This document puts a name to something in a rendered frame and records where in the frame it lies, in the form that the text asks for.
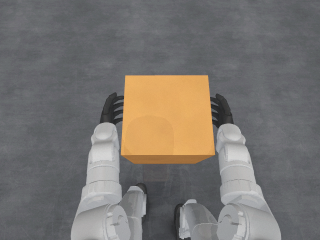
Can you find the left robot upper arm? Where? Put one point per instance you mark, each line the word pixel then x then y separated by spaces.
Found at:
pixel 106 222

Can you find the left robot thigh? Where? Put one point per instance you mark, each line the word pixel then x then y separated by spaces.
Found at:
pixel 134 205

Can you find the right robot upper arm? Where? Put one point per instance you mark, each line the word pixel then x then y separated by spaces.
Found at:
pixel 238 221

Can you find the left robot forearm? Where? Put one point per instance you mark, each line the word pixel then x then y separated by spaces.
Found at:
pixel 103 168

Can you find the left robot shin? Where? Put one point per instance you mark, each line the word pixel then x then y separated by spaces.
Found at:
pixel 135 188

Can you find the right robot forearm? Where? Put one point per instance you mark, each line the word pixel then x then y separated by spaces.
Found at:
pixel 236 170

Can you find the carton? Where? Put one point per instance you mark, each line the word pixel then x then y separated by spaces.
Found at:
pixel 167 119

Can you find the robot right hand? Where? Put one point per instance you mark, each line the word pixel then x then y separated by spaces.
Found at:
pixel 224 115

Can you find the robot left hand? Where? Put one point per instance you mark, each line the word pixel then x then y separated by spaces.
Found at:
pixel 108 114

